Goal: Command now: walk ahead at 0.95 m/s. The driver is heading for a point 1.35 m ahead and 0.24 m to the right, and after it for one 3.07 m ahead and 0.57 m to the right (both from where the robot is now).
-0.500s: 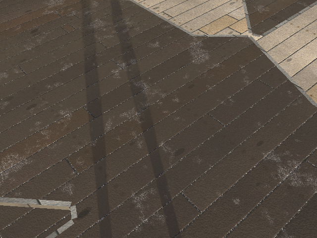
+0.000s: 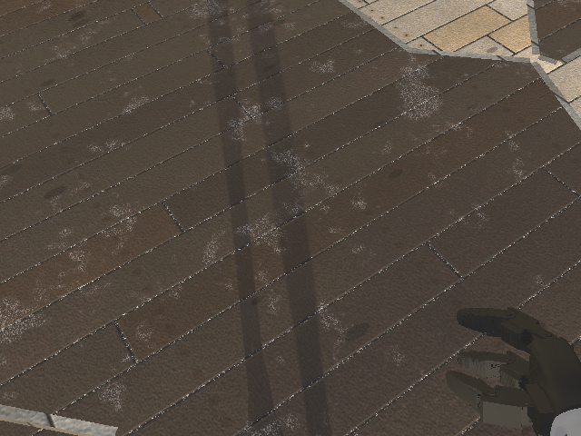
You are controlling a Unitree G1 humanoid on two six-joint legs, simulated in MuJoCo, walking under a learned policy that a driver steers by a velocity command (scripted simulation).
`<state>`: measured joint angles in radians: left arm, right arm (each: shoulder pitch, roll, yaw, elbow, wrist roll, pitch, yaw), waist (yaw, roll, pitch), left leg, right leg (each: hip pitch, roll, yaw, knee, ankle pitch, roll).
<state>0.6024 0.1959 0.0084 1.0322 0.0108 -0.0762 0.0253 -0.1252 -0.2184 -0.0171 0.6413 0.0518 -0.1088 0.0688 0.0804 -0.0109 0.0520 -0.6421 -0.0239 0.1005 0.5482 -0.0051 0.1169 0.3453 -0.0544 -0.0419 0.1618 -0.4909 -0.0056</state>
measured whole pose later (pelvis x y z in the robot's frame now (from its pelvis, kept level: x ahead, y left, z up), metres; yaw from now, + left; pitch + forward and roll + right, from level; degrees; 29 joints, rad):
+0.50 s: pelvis +0.47 -0.02 +0.00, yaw +0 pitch +1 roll +1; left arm -0.03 0.24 0.00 0.70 -0.04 -0.11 -0.05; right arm 0.50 -0.25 -0.03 0.97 -0.02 -0.07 0.00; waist -0.06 0.00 0.04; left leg 0.31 0.00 0.04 0.24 -0.50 -0.01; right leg -0.61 -0.02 -0.04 0.52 0.06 -0.08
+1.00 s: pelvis +0.93 -0.05 +0.01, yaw -22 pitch +1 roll +2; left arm 0.49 0.29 0.07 0.84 -0.02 -0.05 0.01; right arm -0.05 -0.26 -0.02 0.62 0.02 -0.16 0.00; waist 0.11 -0.02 0.01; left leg -0.51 -0.02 -0.09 0.55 -0.09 -0.03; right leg 0.01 0.09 0.31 0.72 -0.57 -0.07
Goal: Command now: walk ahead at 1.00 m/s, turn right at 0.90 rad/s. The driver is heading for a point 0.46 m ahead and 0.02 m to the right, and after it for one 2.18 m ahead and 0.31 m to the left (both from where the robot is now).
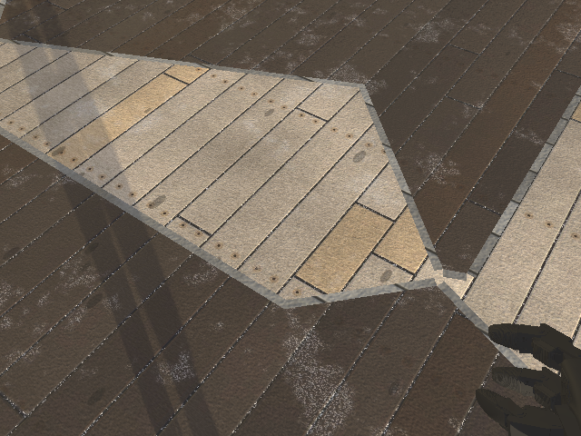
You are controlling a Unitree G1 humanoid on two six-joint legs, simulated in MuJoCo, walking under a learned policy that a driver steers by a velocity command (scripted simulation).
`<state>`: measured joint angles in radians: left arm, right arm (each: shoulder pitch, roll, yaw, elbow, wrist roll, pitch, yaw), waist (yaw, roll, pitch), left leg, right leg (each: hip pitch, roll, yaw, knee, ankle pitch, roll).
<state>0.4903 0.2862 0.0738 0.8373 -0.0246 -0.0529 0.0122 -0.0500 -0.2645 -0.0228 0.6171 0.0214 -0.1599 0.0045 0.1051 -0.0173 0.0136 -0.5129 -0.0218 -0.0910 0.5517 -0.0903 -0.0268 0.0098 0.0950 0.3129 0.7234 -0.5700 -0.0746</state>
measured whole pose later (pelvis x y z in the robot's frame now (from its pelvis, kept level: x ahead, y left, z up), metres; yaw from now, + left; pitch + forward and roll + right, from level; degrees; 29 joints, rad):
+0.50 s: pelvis +0.39 -0.06 +0.00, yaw -19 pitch +0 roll +2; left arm 0.02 0.25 0.02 0.57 0.04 -0.06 -0.04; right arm 0.42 -0.26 -0.01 0.92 0.03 -0.08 0.01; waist -0.07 -0.02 0.09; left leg -0.05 0.01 -0.02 1.09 -0.57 -0.02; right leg -0.56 0.00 -0.06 0.68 -0.12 -0.11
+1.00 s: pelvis +0.55 -0.06 +0.02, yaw +3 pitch +1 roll -3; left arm 0.01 0.29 0.08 0.72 0.00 0.01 0.01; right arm 0.22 -0.32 -0.10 0.67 0.00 0.02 0.03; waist -0.04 -0.01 0.09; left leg -0.43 0.00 0.03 0.64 -0.22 0.07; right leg -0.42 -0.04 -0.06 1.09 -0.56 0.04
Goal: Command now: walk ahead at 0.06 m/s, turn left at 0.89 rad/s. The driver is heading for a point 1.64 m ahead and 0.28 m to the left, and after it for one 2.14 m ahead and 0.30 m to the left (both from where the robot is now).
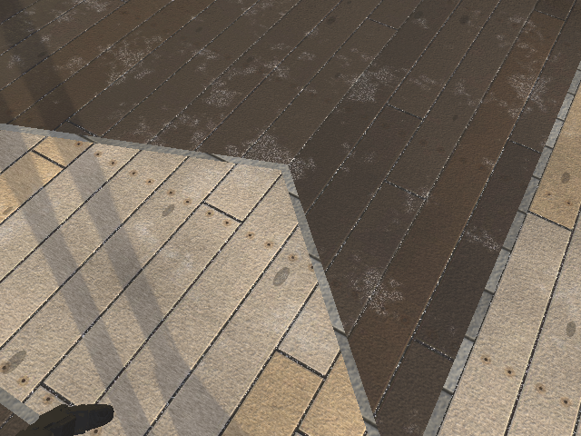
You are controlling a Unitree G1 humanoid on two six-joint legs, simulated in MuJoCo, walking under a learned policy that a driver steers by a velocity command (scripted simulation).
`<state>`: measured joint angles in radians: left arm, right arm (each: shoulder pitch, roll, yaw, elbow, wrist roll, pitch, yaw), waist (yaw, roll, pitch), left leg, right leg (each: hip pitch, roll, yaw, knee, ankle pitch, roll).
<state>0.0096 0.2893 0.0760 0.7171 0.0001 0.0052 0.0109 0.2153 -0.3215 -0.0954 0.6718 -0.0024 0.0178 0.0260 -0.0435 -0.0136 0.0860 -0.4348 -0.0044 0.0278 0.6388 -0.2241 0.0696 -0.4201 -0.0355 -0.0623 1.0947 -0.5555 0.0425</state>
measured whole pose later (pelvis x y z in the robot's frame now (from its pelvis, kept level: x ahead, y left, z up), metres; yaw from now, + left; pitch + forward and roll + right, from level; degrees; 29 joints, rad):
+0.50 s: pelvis +0.07 -0.05 +0.01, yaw +28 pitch +2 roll -1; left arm 0.14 0.30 0.09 0.75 0.01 -0.01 0.02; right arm 0.14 -0.37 -0.10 0.55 0.01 0.05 -0.02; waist 0.02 0.05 0.04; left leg -0.52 -0.12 -0.18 1.06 -0.45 -0.04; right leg -0.29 0.03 0.04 0.46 -0.20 -0.01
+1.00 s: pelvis +0.13 -0.04 +0.01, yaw +11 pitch +2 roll +1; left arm 0.19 0.34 0.09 0.69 -0.04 0.00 -0.04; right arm 0.36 -0.30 -0.08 0.70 -0.01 -0.07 -0.02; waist -0.06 -0.02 -0.02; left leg 0.02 0.05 0.12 0.25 -0.31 -0.04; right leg -0.72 -0.10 0.02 1.07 -0.17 0.05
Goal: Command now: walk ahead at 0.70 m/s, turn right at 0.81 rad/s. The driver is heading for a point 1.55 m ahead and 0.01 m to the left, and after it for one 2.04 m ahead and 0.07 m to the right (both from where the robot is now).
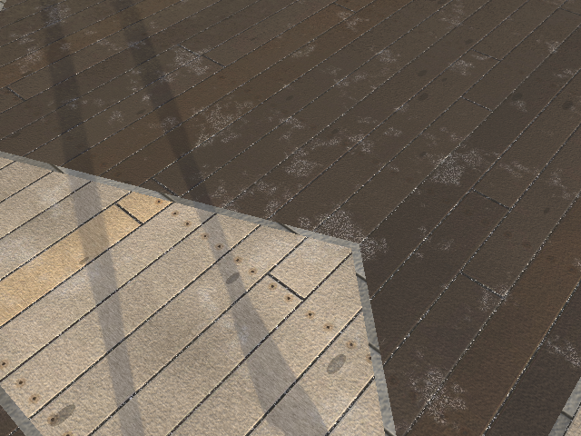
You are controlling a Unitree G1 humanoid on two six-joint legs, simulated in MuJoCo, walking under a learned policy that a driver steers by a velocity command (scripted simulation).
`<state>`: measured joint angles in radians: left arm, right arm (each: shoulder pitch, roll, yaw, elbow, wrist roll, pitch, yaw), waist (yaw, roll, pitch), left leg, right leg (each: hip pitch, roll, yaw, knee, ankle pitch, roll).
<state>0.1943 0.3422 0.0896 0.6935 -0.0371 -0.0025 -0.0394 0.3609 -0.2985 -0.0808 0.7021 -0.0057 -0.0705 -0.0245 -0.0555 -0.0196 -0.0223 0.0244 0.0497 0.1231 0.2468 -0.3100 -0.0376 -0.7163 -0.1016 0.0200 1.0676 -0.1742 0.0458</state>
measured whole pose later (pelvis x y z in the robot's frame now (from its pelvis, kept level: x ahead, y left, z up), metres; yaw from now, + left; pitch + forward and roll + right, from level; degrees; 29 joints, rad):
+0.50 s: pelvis +0.33 -0.19 -0.01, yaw -11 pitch -1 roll +0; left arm 0.39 0.24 0.03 0.79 0.02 -0.12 -0.02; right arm 0.22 -0.29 -0.04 0.73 0.04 -0.06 0.02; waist 0.04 0.04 0.02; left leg -0.82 0.09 -0.08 1.00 0.09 0.04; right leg 0.03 0.10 -0.14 0.33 -0.34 -0.10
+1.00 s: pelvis +0.59 -0.30 -0.01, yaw +15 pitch +2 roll +0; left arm 0.04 0.27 0.03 0.62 0.00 -0.03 0.03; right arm 0.21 -0.33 -0.10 0.62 0.03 0.04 -0.04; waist -0.04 -0.01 0.06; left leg -0.38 -0.22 -0.28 0.51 -0.12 0.05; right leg -0.55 0.03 0.25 0.71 -0.22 0.11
